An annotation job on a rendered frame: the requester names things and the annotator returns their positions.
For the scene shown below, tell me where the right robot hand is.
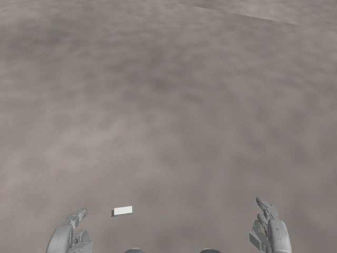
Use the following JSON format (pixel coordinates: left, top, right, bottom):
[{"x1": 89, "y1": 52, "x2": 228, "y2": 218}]
[{"x1": 249, "y1": 197, "x2": 292, "y2": 253}]

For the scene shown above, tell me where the small box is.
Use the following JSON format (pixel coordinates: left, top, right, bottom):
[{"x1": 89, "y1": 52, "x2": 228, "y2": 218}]
[{"x1": 114, "y1": 206, "x2": 133, "y2": 217}]

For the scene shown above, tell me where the left robot hand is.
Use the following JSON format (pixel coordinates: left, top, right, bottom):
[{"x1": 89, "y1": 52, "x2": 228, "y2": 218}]
[{"x1": 46, "y1": 208, "x2": 93, "y2": 253}]

